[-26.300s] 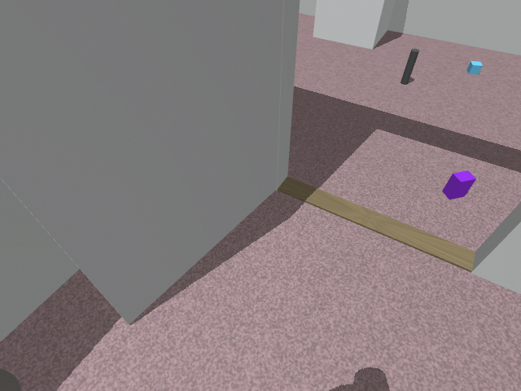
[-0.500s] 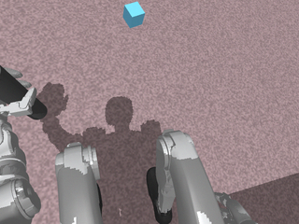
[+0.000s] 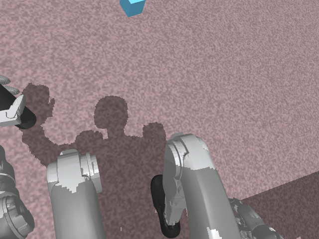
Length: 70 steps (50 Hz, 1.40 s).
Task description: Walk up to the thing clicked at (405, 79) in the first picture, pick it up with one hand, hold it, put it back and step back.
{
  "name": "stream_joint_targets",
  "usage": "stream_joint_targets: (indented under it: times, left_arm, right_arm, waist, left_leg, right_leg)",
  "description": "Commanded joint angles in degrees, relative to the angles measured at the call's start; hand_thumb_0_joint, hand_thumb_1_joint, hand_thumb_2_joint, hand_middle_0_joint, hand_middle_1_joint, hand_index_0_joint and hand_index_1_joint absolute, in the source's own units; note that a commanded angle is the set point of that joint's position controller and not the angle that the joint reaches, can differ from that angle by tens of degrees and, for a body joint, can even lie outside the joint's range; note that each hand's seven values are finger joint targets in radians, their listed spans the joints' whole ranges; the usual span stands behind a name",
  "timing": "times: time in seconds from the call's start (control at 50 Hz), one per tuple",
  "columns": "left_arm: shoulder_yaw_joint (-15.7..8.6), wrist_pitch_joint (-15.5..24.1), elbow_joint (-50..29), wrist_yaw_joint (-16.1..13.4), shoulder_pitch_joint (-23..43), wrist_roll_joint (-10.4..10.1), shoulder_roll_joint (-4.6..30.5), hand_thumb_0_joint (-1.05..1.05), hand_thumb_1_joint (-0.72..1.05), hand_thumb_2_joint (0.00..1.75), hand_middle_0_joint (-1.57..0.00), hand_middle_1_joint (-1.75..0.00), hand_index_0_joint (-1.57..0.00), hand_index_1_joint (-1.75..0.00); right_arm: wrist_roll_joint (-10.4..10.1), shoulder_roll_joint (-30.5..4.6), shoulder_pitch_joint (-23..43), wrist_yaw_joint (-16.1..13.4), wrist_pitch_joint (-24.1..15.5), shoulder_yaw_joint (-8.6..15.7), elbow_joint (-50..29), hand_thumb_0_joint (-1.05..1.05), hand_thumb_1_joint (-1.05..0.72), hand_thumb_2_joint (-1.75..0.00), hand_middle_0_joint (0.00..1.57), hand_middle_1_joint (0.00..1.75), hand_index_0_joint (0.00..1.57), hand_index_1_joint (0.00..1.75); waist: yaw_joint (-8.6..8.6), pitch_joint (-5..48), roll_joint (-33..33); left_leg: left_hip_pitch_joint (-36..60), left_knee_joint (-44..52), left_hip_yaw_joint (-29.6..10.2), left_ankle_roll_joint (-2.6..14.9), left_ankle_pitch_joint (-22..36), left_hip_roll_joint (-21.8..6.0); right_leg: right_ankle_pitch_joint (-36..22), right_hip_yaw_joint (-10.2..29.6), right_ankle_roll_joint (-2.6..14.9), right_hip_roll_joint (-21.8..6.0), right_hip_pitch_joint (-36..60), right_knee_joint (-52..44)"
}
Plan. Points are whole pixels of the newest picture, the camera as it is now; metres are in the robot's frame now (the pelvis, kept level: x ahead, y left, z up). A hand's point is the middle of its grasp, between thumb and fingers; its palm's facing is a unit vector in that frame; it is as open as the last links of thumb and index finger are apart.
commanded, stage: lower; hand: left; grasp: from above
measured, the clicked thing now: (4, 104) +0.44 +0.30 -0.11
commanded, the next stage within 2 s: loosen in 0.88 s
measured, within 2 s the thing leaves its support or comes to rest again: rests again in 1.66 s
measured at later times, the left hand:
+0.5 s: hand (15, 109) +0.44 +0.29 -0.16, palm faces +0.31 -0.95 +0.00, open 7.2 cm
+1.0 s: hand (20, 108) +0.45 +0.29 -0.17, palm faces +0.31 -0.95 +0.01, open 7.3 cm
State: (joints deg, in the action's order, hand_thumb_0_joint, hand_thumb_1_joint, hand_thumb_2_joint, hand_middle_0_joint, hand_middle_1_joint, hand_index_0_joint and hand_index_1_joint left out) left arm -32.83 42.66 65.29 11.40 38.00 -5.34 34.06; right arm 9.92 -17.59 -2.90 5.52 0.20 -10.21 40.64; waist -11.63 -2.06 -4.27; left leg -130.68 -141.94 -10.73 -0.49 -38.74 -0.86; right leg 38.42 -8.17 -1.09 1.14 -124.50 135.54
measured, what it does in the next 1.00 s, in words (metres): stands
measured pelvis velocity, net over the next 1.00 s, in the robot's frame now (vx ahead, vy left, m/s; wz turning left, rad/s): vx -0.01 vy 0.01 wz -0.09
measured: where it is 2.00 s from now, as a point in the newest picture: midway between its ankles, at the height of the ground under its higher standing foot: (131, 227)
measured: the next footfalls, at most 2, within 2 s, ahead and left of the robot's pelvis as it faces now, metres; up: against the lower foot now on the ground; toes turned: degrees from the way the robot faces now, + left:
none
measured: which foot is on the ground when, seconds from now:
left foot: down 0.00-1.00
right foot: down 0.00-1.00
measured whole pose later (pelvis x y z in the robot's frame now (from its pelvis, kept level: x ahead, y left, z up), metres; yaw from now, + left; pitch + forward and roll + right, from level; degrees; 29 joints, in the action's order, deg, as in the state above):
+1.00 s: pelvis -0.01 +0.01 -0.02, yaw -5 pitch +16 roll -15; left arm -35.4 54.8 80.4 8.3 39.8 -5.4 47.1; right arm 17.1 -21.0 5.3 6.7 1.2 -24.5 35.0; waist -15.1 -14.0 -12.1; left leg -128.4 -149.7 -18.0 -0.2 -39.8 -1.1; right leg 36.4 -13.5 -3.0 3.7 -120.0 137.7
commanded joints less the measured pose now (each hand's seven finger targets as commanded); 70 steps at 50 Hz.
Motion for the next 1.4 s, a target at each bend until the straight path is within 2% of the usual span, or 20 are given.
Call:
stream_joint_targets:
  times: [0.0,0.06,0.1,0.18,0.2,0.22,0.26,0.3,0.38,0.46,0.48,0.6,0.8,0.84,0.96,0.98,1.08,1.16,1.22,1.38]
  left_arm:
    - [-2.5,8.0,-17.3,-0.3,21.7,-2.2,18.6,0.0,0.34,1.2,-1.3,-1.37,-1.31,-1.36]
    - [-1.8,8.0,-10.6,-0.6,19.4,-2.1,16.7,0.0,0.29,1.2,-1.3,-1.38,-1.31,-1.37]
    - [-1.2,9.0,-9.1,-0.6,21.3,-2.6,16.3,0.0,0.32,1.2,-1.29,-1.36,-1.3,-1.35]
    - [-2.4,10.9,-7.9,-0.4,20.7,-1.3,20.9,0.0,0.33,1.19,-1.31,-1.38,-1.33,-1.37]
    - [-2.7,11.6,-9.6,-0.2,20.6,-1.6,21.5,0.0,0.35,1.2,-1.31,-1.38,-1.33,-1.37]
    - [-2.2,11.9,-8.7,-0.1,20.9,-1.3,21.4,0.0,0.35,1.19,-1.3,-1.37,-1.32,-1.36]
    - [-4.4,12.7,-10.4,-0.5,20.0,-1.9,24.1,0.0,0.36,1.18,-1.29,-1.35,-1.31,-1.34]
    - [-4.8,13.3,-12.9,-0.6,21.5,-2.3,25.6,0.0,0.34,1.17,-1.28,-1.34,-1.29,-1.33]
    - [-5.6,13.8,-12.3,-1.5,20.2,-2.5,26.9,0.0,0.31,1.18,-1.24,-1.32,-1.26,-1.32]
    - [-4.3,14.2,-10.4,-2.0,19.0,-1.5,27.4,0.0,0.27,1.18,-1.26,-1.34,-1.28,-1.34]
    - [-4.1,14.2,-8.7,-2.0,18.8,-1.5,26.1,0.0,0.3,1.2,-1.26,-1.35,-1.27,-1.34]
    - [-1.9,15.1,-3.8,-2.0,20.8,-1.8,24.8,0.0,0.29,1.18,-1.27,-1.36,-1.29,-1.35]
    - [-3.7,17.4,-1.1,-3.3,20.0,-1.0,30.2,0.0,0.31,1.2,-1.29,-1.36,-1.31,-1.35]
    - [-5.1,17.3,1.5,-3.6,18.0,-1.3,30.1,0.0,0.32,1.22,-1.28,-1.37,-1.3,-1.36]
    - [-4.2,17.9,4.3,-4.8,18.5,-1.7,29.2,0.0,0.32,1.26,-1.31,-1.4,-1.33,-1.4]
    - [-3.7,18.1,5.4,-4.8,18.3,-1.3,29.4,0.0,0.35,1.19,-1.37,-1.37,-1.39,-1.36]
    - [-4.4,19.3,5.1,-4.6,18.7,-2.1,30.0,0.0,0.1,0.79,-1.1,-1.04,-1.14,-1.01]
    - [-2.9,19.5,5.8,-4.3,19.7,-1.5,29.7,0.0,-0.1,0.54,-0.93,-0.82,-0.96,-0.79]
    - [-2.4,18.9,6.8,-3.8,17.3,-1.1,29.2,0.0,-0.25,0.42,-0.72,-0.62,-0.74,-0.6]
    - [-1.3,16.3,7.5,-2.9,13.1,-2.0,26.1,0.0,-0.36,0.29,-0.53,-0.43,-0.54,-0.42]
  right_arm:
    - [0.5,-16.2,-7.9,-1.0,0.0,4.3,-1.7,0.0,-0.91,-0.9,0.2,0.3,0.2,0.3]
    - [0.7,-16.2,-6.9,-0.7,0.1,3.4,-1.7,0.0,-0.91,-0.91,0.2,0.3,0.2,0.3]
    - [1.0,-16.8,-6.0,-0.6,0.3,2.6,-2.0,0.0,-0.91,-0.9,0.2,0.3,0.2,0.3]
    - [2.0,-17.6,-5.4,-0.3,0.3,1.2,-2.3,0.0,-0.91,-0.9,0.2,0.3,0.2,0.3]
    - [2.3,-17.6,-5.1,-0.4,0.4,0.9,-2.5,0.0,-0.91,-0.9,0.2,0.3,0.2,0.3]
    - [2.6,-17.7,-4.9,-0.3,0.4,0.4,-2.5,0.0,-0.91,-0.9,0.2,0.3,0.2,0.3]
    - [2.9,-18.1,-4.3,-0.3,0.4,-0.1,-2.8,0.0,-0.91,-0.9,0.2,0.3,0.2,0.3]
    - [3.3,-18.8,-3.8,-0.4,0.3,-0.7,-2.7,0.0,-0.92,-0.91,0.2,0.3,0.2,0.3]
    - [4.2,-19.6,-3.1,-0.6,0.5,-1.9,-2.9,0.0,-0.92,-0.91,0.2,0.3,0.2,0.3]
    - [4.9,-19.9,-2.0,-0.7,0.8,-2.9,-3.0,0.0,-0.93,-0.91,0.2,0.3,0.2,0.3]
    - [5.1,-20.2,-2.4,-0.6,0.9,-3.2,-3.1,0.0,-0.93,-0.91,0.2,0.3,0.2,0.3]
    - [5.7,-21.3,-0.2,-0.4,0.7,-4.5,-4.1,0.0,-0.91,-0.9,0.2,0.3,0.2,0.3]
    - [7.0,-22.7,3.0,-0.2,1.0,-7.0,-5.8,0.0,-0.9,-0.9,0.2,0.3,0.2,0.3]
    - [7.2,-23.2,2.6,-0.1,1.1,-7.3,-5.9,0.0,-0.9,-0.9,0.2,0.3,0.2,0.3]
    - [7.7,-23.2,3.9,-0.2,1.4,-8.4,-6.6,0.0,-0.9,-0.9,0.2,0.3,0.2,0.3]
    - [7.7,-23.2,4.5,-0.1,1.5,-8.7,-6.8,0.0,-0.9,-0.9,0.2,0.3,0.2,0.3]
    - [8.1,-23.5,4.9,0.0,1.6,-9.2,-7.4,0.0,-0.91,-0.89,0.2,0.3,0.2,0.3]
    - [8.1,-23.4,6.0,-0.1,1.3,-9.3,-7.5,0.0,-0.92,-0.89,0.2,0.3,0.2,0.3]
    - [8.2,-23.5,5.9,-0.2,1.4,-9.2,-7.5,0.0,-0.92,-0.9,0.2,0.3,0.2,0.3]
    - [7.6,-23.9,5.2,-0.1,2.2,-8.8,-8.4,0.0,-0.91,-0.9,0.2,0.3,0.2,0.3]
  waist:
    - [-0.51,40.7,24.9]
    - [-1.5,36.7,21.6]
    - [-3.25,34.0,20.1]
    - [-2.97,35.0,20.3]
    - [-2.47,36.2,21.2]
    - [-3.33,36.7,21.8]
    - [-1.96,38.2,23.8]
    - [-2.09,38.9,27.2]
    - [-2.94,37.4,29.7]
    - [-3.82,34.3,29.8]
    - [-5.05,33.2,29.9]
    - [-7.13,28.2,24.3]
    - [-6.61,26.6,26.1]
    - [-7.04,26.5,26.5]
    - [-8.11,23.2,21.7]
    - [-8.3,22.2,21.8]
    - [-8.53,22.6,21.7]
    - [-9.07,20.5,21.2]
    - [-8.13,20.7,22.3]
    - [-7.3,20.5,22.2]
  left_leg:
    - [30.6,16.6,3.8,-0.04,7.9,-0.9]
    - [27.1,15.4,3.4,0.22,7.4,-0.9]
    - [25.2,14.3,3.0,0.48,5.9,-0.9]
    - [26.2,13.0,2.7,0.42,7.6,-1.2]
    - [27.3,12.8,2.7,0.32,8.2,-1.3]
    - [28.1,12.8,2.4,0.13,8.8,-1.5]
    - [29.5,12.8,2.3,-0.17,9.4,-1.6]
    - [32.6,12.8,1.9,-0.61,11.4,-2.0]
    - [34.0,12.5,1.1,-0.98,12.1,-2.3]
    - [32.8,11.8,0.5,-1.07,12.9,-2.6]
    - [33.8,12.1,0.0,-1.29,14.2,-2.7]
    - [28.2,10.7,-0.8,-0.56,7.6,-2.7]
    - [28.7,11.1,-2.2,-1.02,6.1,-3.1]
    - [30.0,11.0,-2.6,-1.27,7.8,-3.3]
    - [26.4,9.5,-2.8,-0.51,6.2,-3.4]
    - [25.3,9.6,-2.9,-0.54,5.0,-3.3]
    - [25.9,9.8,-3.5,-0.49,4.2,-3.4]
    - [24.4,10.1,-3.6,-0.28,2.1,-3.5]
    - [25.5,10.2,-3.5,-0.6,3.0,-3.7]
    - [26.4,11.3,-4.2,-0.99,5.5,-3.9]
  right_leg:
    - [-10.6,-2.3,3.23,2.0,17.5,-11.5]
    - [-10.3,-2.6,3.1,2.3,16.7,-11.1]
    - [-9.6,-3.2,2.82,2.4,16.5,-11.3]
    - [-10.7,-3.5,2.61,2.6,18.6,-10.5]
    - [-11.3,-3.4,2.56,2.6,19.4,-10.4]
    - [-11.7,-3.7,2.56,2.7,19.7,-10.0]
    - [-12.0,-3.7,2.65,2.8,20.6,-9.5]
    - [-13.2,-3.8,2.85,2.8,19.9,-8.7]
    - [-14.0,-4.3,2.88,2.8,19.7,-8.5]
    - [-14.9,-4.6,2.89,3.0,19.7,-8.4]
    - [-15.8,-5.3,2.82,2.9,19.3,-7.9]
    - [-12.2,-6.6,2.21,3.3,19.1,-8.9]
    - [-11.1,-8.1,2.19,3.8,19.7,-7.7]
    - [-12.3,-8.5,2.1,3.9,20.0,-7.2]
    - [-12.3,-8.8,1.56,4.4,20.8,-8.5]
    - [-11.2,-9.1,1.65,4.4,20.4,-8.3]
    - [-11.0,-9.6,1.4,4.6,21.4,-8.3]
    - [-9.5,-9.8,1.47,4.6,19.8,-8.5]
    - [-10.3,-9.7,1.62,4.8,19.5,-8.1]
    - [-12.1,-10.6,1.91,4.8,19.2,-7.5]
